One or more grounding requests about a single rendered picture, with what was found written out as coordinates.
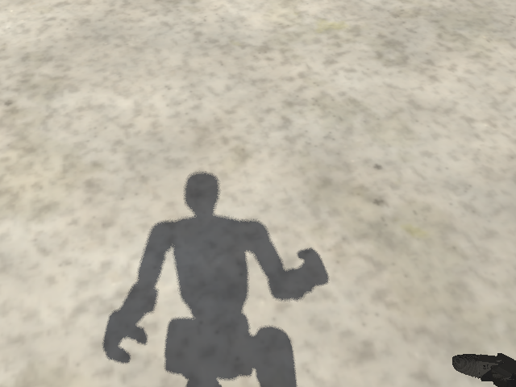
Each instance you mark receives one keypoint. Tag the right robot hand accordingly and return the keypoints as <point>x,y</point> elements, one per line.
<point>500,369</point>

